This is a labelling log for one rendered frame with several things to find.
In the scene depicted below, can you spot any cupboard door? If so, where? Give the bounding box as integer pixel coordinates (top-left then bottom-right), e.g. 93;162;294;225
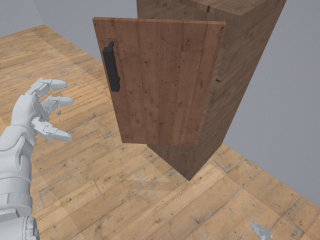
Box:
92;17;227;147

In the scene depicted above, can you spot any robot left upper arm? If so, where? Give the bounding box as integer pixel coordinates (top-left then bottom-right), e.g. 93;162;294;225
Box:
0;216;40;240

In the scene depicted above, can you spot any robot left hand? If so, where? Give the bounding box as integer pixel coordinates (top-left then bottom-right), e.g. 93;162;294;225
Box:
10;78;74;142

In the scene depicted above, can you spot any robot left forearm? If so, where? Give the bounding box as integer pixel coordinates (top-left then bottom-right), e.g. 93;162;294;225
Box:
0;125;36;222

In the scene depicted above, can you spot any handle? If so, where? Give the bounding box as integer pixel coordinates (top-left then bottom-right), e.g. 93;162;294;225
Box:
102;41;120;92

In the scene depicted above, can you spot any robot right hand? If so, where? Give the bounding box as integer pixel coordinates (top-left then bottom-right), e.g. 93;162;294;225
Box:
250;221;273;240

